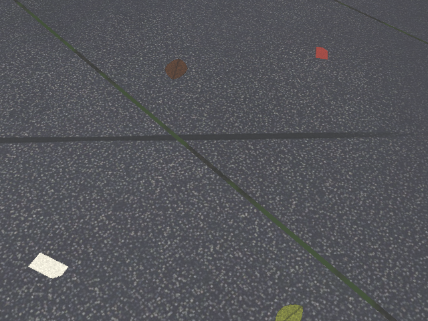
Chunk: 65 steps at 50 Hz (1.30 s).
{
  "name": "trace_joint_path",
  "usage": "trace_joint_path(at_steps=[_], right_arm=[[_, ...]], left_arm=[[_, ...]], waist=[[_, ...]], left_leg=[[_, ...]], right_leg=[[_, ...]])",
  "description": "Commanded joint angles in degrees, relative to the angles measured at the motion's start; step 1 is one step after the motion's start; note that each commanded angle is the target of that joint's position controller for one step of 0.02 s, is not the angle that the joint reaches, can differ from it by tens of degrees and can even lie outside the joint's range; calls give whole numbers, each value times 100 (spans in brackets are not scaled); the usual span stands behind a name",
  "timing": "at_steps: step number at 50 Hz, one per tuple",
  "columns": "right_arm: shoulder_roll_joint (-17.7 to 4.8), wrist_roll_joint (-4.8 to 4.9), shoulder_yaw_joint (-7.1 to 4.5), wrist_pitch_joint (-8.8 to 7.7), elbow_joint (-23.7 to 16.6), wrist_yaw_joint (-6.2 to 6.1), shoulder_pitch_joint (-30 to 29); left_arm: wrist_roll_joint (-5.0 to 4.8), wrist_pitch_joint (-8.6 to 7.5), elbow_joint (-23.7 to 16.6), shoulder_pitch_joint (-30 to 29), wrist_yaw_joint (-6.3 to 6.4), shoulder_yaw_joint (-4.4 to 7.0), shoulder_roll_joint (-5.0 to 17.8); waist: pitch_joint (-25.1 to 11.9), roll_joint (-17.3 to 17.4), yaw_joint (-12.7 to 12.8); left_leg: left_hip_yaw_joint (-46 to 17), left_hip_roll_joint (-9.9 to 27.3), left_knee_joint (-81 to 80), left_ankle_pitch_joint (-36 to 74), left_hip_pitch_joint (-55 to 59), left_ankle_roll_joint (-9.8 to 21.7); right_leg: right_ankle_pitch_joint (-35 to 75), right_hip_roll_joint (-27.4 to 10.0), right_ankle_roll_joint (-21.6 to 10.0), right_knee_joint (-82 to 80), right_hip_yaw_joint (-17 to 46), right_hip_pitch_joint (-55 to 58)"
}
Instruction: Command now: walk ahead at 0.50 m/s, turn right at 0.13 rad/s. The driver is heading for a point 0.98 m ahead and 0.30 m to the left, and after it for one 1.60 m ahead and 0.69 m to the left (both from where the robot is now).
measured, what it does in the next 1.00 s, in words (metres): climbs, turning left: right foot 0.18 m higher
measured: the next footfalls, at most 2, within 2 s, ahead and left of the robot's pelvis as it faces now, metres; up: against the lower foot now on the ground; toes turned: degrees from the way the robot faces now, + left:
right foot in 0.54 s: +0.36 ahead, -0.19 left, +0.18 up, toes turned -4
left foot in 1.32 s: +0.61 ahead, +0.12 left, +0.18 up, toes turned +32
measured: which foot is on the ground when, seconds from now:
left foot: down 0.00-0.54, up 0.56-1.00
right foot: up 0.00-0.52, down 0.54-1.00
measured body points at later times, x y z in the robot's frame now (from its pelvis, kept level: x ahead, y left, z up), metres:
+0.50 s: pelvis +0.16 -0.05 +0.03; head +0.23 -0.06 +0.47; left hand +0.45 +0.08 -0.03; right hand +0.04 -0.27 -0.11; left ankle +0.07 +0.08 -0.73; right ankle +0.31 -0.17 -0.52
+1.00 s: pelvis +0.35 -0.11 +0.19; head +0.34 -0.13 +0.64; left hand +0.30 +0.13 +0.06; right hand +0.56 -0.30 +0.09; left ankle +0.43 +0.07 -0.41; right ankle +0.32 -0.18 -0.55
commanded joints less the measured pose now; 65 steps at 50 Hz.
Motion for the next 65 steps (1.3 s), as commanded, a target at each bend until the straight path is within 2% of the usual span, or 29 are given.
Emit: trace_joint_path(at_steps=[1, 2, 4, 8, 10, 16, 19, 20, 22, 24, 25, 26, 27, 28, 29, 30, 32, 33, 35, 37, 39, 40, 41, 46, 54, 58, 61, 63, 65], right_arm=[[-1156, 156, -410, 109, 239, 41, 1478], [-704, 130, -278, 148, 154, 77, 998], [-330, 73, -126, 105, 269, 53, 895], [-478, 52, -140, -104, 689, 41, 1385], [-432, 18, -114, -129, 911, 15, 1814], [-475, 33, -104, -86, 1386, -130, 2743], [-394, 86, -31, -110, 1431, -175, 2434], [-271, 160, 10, -29, 1541, -229, 2409], [-378, 98, -17, 32, 1551, -328, 2423], [-745, 140, -201, 157, 1338, -284, 2265], [-903, 102, -225, 195, 1153, -179, 2003], [-1072, 209, -275, 153, 976, -79, 1888], [-1329, 277, -376, 49, 884, 50, 1627], [-869, 436, -292, -32, 275, 165, 1255], [-502, 182, -329, 15, 139, 326, 1204], [56, 12, -300, 112, 95, 279, 1408], [197, -147, -317, 437, -312, 30, 1043], [190, -148, -322, 540, -310, -98, 1246], [287, -82, -297, 646, -286, -181, 1485], [497, 40, -222, 611, -497, -164, 1194], [404, 18, -227, 530, -663, -103, 879], [-97, 325, -209, 429, -655, -76, 993], [-64, 362, -211, 375, -799, -72, 517], [-357, 282, -319, 371, -880, 96, 179], [-178, 423, -256, 365, -1018, 378, -617], [-149, 439, -206, 331, -1147, 489, -1001], [-380, 447, -310, 294, -1185, 504, -755], [-680, 510, -480, 301, -1085, 474, 9], [-1355, 482, -870, 330, -689, 316, 1484]], left_arm=[[240, 19, -194, 535, 20, 82, 467], [316, 38, -301, 152, -39, 90, 449], [304, 158, -446, -101, -103, 63, 251], [210, 314, -462, -73, -71, 11, -19], [132, 403, -524, -262, 68, -40, -330], [154, 420, -1848, -2297, 328, -259, -669], [107, 433, -2361, -2749, 269, -379, -742], [198, 451, -2651, -2998, 219, -500, -896], [216, 510, -2894, -2955, 151, -539, -971], [1, 607, -2780, -2510, 165, -599, -1096], [-144, 585, -2410, -1816, 138, -514, -1091], [-175, 553, -2160, -1109, 125, -386, -831], [-120, 459, -2019, -184, 144, -121, -248], [97, 397, -1894, 433, 170, 166, 595], [177, 538, -1853, 384, 173, 327, 1068], [158, 563, -1856, -601, 145, 333, 864], [128, 551, -1473, -1644, 173, 63, -61], [148, 451, -1292, -1742, 159, -39, -460], [229, 226, -975, -1640, 74, -84, -710], [244, 14, -501, -1106, 0, 27, -447], [173, -84, -226, -685, 2, 59, -472], [85, -154, -366, -570, 21, -31, -454], [68, -161, -348, -537, 102, 13, -377], [54, -338, -340, -381, 294, 105, 175], [109, -126, -358, 96, 187, 178, 484], [3, 10, -420, 154, 128, 262, 720], [-137, 84, -448, -10, 26, 347, 1103], [-281, 151, -473, -183, 0, 444, 1412], [-348, 119, -465, -259, -57, 435, 1333]], waist=[[-804, 473, -262], [-216, 304, -202], [381, 244, 3], [48, 277, 45], [-118, 843, -145], [172, 583, -592], [355, 341, -406], [353, 325, -335], [-20, 573, -390], [-599, 762, -304], [-1134, 977, -50], [-1761, 1121, 311], [-2161, 1305, 955], [-2693, -684, 1206], [-3233, -2072, 1108], [-2555, -1477, 447], [-85, -900, -365], [317, -674, -645], [128, -637, -821], [135, -478, -797], [113, -292, -689], [-451, -467, -515], [-422, -496, -375], [-351, -143, -222], [305, -257, 265], [709, -203, 471], [508, -407, 227], [45, -831, -277], [-769, -615, -1070]], left_leg=[[-3315, 2292, -1378, 401, 2380, 1369], [-2883, 2037, -1656, -708, 1694, 1279], [-2051, 1617, -1839, -191, 782, 1009], [-1113, 1424, -1596, 2551, 649, 1061], [-1040, 1508, -1605, 3176, 1026, 1266], [-1673, 2089, -1779, 861, 2951, 1112], [-1301, 1856, -2250, 215, 2274, 881], [-1109, 1468, -2305, 589, 1806, 709], [-1167, 1425, -2491, 1816, 1889, 781], [-818, 1450, -2709, 3696, 1724, 672], [-286, 1327, -2096, 6121, 1777, 569], [-295, 1479, -1425, 8363, 1741, 439], [-233, 1312, 89, 8499, 1440, 187], [-137, 421, 2216, 4823, -141, -183], [-827, -537, 4752, -775, -657, -178], [-1826, -384, 6377, -654, -1405, -116], [-968, 115, 6489, -434, -2322, -80], [-910, 134, 6396, -213, -2294, -101], [-851, 37, 7041, 164, -2427, 5], [-950, 79, 6874, 462, -3161, 69], [-1089, 149, 6543, 781, -3517, -10], [-892, 172, 6222, 1152, -3532, 67], [-948, 240, 5723, 1104, -3569, -36], [-779, 426, 4608, 1262, -3649, -216], [-308, 835, 2971, 1073, -4057, -162], [157, 858, 1758, 659, -3430, -75], [809, 361, 1066, 272, -1969, 161], [924, -35, 845, -157, -881, 371], [600, -386, -261, 280, 1484, 801]], right_leg=[[-215, -335, 103, 3982, 181, -2634], [-48, -490, 103, 4172, 36, -2977], [85, -671, 204, 4327, -77, -3172], [525, -692, 452, 4496, -398, -3285], [65, -563, 503, 5715, -701, -3850], [-1473, -835, 108, 8183, -204, -7838], [-1397, -1105, 188, 7235, -595, -7676], [-1179, -1329, 227, 6199, -731, -7182], [-526, -1381, 323, 5241, -867, -6401], [-816, -1149, 120, 3348, -1029, -4149], [-1054, -806, 15, 3134, -1375, -3017], [-239, -516, -110, 2964, -1465, -1833], [-29, -660, -299, 2161, -622, -724], [395, -2280, -775, 439, 1987, 328], [-863, -2953, -1126, -2108, 4435, 110], [-2739, -3194, -928, -2559, 4682, -832], [-3902, -2810, -333, -2239, 3034, -2750], [-3312, -2567, -66, -1937, 2082, -3266], [-2553, -2478, 52, -1798, 1172, -3278], [-1921, -2401, 212, -2042, 578, -2525], [-1089, -2527, 337, -2446, 247, -1950], [-467, -2598, 162, -2690, -20, -1341], [-242, -2617, 90, -2959, -198, -1163], [748, -2554, -29, -3607, -939, -83], [1046, -2821, -345, -3858, -1661, 1375], [1910, -2855, -321, -3809, -2116, 1611], [5142, -2671, -225, -3119, -2525, 1553], [7065, -2688, -186, -2086, -2540, 1690], [6142, -2337, 68, 33, -2520, 958]])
